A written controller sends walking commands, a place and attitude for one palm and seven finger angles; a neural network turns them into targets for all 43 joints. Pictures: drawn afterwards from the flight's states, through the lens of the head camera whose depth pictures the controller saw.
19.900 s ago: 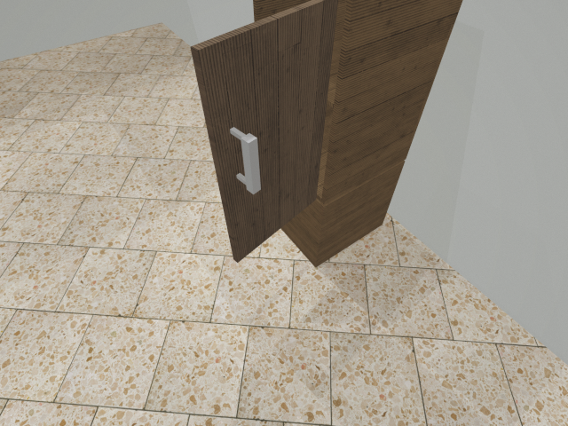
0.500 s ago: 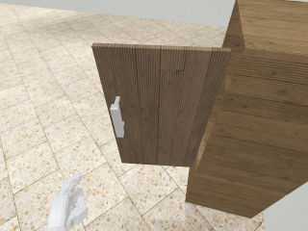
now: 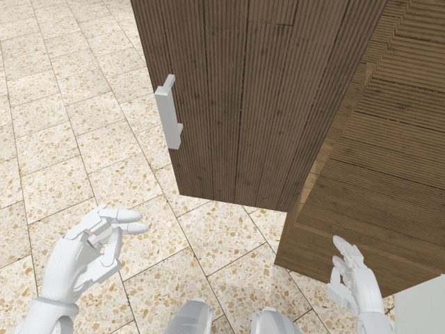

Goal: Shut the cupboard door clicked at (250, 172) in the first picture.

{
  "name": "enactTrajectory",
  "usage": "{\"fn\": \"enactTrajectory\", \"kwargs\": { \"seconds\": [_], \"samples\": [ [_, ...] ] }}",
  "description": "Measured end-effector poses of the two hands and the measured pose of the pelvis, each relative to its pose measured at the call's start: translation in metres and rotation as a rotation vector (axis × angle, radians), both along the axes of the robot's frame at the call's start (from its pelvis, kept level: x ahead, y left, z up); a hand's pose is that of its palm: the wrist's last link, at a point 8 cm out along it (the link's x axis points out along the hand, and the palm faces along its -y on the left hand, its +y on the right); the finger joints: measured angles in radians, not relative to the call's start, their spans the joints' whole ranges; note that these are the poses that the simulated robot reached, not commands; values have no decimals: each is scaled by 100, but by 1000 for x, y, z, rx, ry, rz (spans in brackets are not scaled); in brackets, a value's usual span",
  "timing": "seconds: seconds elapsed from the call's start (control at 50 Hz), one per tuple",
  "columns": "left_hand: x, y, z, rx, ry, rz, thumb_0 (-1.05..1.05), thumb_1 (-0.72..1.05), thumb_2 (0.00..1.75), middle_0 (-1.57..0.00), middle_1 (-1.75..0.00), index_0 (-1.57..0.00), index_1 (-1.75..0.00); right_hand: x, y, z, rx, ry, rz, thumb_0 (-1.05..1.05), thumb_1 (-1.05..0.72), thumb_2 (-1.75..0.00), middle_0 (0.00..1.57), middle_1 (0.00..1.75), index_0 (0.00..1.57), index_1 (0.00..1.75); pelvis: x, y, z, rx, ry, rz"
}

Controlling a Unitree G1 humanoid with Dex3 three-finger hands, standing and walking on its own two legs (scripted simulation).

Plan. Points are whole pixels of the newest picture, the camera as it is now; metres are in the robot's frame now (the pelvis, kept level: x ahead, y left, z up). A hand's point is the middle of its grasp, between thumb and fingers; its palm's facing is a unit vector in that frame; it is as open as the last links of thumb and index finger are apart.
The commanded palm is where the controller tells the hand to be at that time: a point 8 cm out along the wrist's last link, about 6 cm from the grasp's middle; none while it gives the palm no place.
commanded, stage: raise the hand and make a fist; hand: left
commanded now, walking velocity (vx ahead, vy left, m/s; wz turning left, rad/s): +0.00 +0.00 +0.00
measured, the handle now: (172, 113) +0.47 +0.15 +0.12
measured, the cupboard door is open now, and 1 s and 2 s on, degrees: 100 100 100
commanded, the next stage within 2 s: bring the fist close to the handle in 1.26 s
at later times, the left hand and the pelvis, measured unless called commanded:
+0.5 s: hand (95, 233) +0.24 +0.22 +0.09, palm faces -0.09 -1.00 -0.03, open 3.2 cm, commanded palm +0.22 +0.28 +0.10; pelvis +0.02 +0.05 +0.03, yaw -2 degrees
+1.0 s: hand (82, 211) +0.26 +0.24 +0.11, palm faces -0.07 -1.00 -0.04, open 3.1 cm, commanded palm +0.24 +0.29 +0.12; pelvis +0.03 +0.06 +0.05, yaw -1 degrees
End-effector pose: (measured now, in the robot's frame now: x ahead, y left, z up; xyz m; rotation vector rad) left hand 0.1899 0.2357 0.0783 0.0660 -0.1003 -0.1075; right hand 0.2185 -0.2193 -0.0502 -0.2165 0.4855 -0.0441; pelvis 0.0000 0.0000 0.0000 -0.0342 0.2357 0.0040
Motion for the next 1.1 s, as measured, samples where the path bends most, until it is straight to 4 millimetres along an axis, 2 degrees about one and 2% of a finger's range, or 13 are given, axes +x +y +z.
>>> {"fn": "enactTrajectory", "kwargs": {
  "seconds": [0.06,0.1,0.18,0.26,0.4,0.46,0.54,0.58,0.72,0.76,0.92,1.04,1.1],
  "samples": [
    [25,-10,-14,-15,170,-93,2,90,90,-68,-83,-68,-83,-17,8,-7,55,70,-52,1,-90,-90,20,30,20,30,4,2,7,12,4,-18],
    [33,-7,-16,-30,250,-75,2,90,90,-72,-87,-72,-87,-30,10,-7,75,117,-94,1,-90,-90,20,30,20,30,9,5,14,20,3,-30],
    [31,17,4,-41,222,77,2,89,90,-80,-95,-79,-95,-53,6,-4,66,194,-157,1,-90,-90,20,30,20,30,20,12,25,25,-2,-47],
    [21,37,16,-12,135,145,2,90,90,-87,-103,-86,-103,-63,0,-5,12,238,-158,1,-90,-90,20,30,20,30,24,21,26,15,10,-38],
    [23,27,-7,-43,183,-16,2,90,90,-100,-117,-99,-117,-51,1,3,-60,191,-149,1,-90,-90,20,30,20,30,21,39,20,-8,17,-31],
    [29,30,4,-33,153,-18,2,90,90,-105,-123,-105,-123,-40,10,14,-59,145,-145,1,-90,-90,20,30,20,30,21,44,23,-13,2,-33],
    [35,47,30,-23,70,57,2,89,90,-113,-131,-112,-131,-27,29,27,-29,97,-118,1,-91,-90,20,30,20,30,24,50,30,-18,-17,-30],
    [37,53,36,-22,61,81,2,89,90,-116,-135,-116,-135,-21,38,32,-12,84,-98,1,-90,-90,20,30,20,30,25,53,33,-20,-22,-26],
    [39,52,21,-28,187,25,2,90,90,-126,-145,-125,-145,-16,56,40,5,75,-50,1,-90,-90,20,30,20,30,26,59,39,-26,-41,-18],
    [40,52,22,-20,186,21,2,90,90,-127,-147,-127,-147,-19,56,41,0,82,-49,1,-90,-90,20,30,20,30,26,59,41,-25,-47,-19],
    [53,66,52,5,63,75,2,90,90,-130,-150,-129,-150,-32,47,36,-7,134,-64,1,-90,-90,20,30,20,30,29,58,45,-23,-60,-15],
    [56,52,30,-21,198,21,2,90,90,-130,-150,-129,-150,-40,34,36,-13,149,-103,1,-90,-90,20,30,20,30,31,54,48,-16,-55,-20],
    [53,46,29,-19,202,18,2,90,90,-130,-150,-129,-150,-41,27,38,-23,144,-113,1,-90,-90,20,30,20,30,32,50,48,-12,-55,-24]
  ]
}}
